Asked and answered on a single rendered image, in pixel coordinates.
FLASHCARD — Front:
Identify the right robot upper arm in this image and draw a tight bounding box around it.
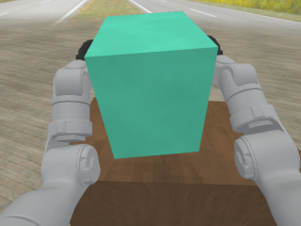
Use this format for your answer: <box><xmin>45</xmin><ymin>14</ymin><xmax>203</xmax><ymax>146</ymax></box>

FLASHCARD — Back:
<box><xmin>233</xmin><ymin>129</ymin><xmax>301</xmax><ymax>226</ymax></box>

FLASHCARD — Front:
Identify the left robot upper arm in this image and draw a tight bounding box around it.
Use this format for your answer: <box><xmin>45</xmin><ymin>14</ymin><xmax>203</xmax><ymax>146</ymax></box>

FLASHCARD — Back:
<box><xmin>0</xmin><ymin>143</ymin><xmax>101</xmax><ymax>226</ymax></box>

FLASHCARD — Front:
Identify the robot right hand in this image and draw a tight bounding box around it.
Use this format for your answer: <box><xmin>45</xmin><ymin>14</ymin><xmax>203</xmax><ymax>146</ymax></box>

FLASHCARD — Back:
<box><xmin>207</xmin><ymin>35</ymin><xmax>223</xmax><ymax>56</ymax></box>

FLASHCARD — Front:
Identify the carton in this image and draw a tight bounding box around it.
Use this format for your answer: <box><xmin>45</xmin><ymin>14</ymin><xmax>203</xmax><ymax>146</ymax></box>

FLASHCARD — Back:
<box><xmin>84</xmin><ymin>11</ymin><xmax>218</xmax><ymax>159</ymax></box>

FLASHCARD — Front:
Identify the right robot forearm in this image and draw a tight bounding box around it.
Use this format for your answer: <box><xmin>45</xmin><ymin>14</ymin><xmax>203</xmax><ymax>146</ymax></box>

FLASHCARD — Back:
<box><xmin>212</xmin><ymin>55</ymin><xmax>301</xmax><ymax>169</ymax></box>

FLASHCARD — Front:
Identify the robot left hand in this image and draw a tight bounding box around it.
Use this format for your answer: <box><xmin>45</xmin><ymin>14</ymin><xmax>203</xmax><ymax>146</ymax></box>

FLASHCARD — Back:
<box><xmin>75</xmin><ymin>40</ymin><xmax>93</xmax><ymax>61</ymax></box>

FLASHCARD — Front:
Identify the left robot forearm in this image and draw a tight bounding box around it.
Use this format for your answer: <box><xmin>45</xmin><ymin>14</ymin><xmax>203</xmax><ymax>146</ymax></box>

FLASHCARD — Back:
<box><xmin>40</xmin><ymin>59</ymin><xmax>93</xmax><ymax>181</ymax></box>

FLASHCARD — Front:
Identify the pedestal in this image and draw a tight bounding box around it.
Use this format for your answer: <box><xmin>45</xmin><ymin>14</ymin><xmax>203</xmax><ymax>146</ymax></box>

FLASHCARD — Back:
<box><xmin>69</xmin><ymin>97</ymin><xmax>301</xmax><ymax>226</ymax></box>

